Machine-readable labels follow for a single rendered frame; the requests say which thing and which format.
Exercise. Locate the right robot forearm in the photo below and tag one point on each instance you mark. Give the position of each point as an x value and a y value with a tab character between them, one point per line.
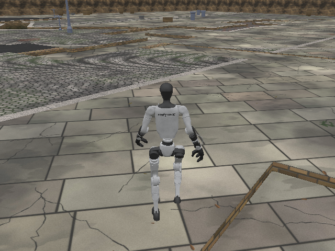
195	140

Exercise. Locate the right robot upper arm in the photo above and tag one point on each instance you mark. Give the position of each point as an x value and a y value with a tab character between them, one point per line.
186	118

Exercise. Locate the left robot forearm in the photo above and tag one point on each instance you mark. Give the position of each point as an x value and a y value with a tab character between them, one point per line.
140	134

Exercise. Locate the robot torso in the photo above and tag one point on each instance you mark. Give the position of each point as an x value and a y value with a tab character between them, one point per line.
167	127

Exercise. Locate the robot left hand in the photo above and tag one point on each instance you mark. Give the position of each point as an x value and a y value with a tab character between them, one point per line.
138	142

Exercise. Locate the left robot upper arm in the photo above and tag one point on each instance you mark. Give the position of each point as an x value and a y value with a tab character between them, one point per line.
147	118

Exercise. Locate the robot right hand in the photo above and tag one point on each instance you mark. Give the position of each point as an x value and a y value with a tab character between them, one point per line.
200	153

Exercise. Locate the robot left shin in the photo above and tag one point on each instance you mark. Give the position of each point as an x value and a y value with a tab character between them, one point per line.
155	195

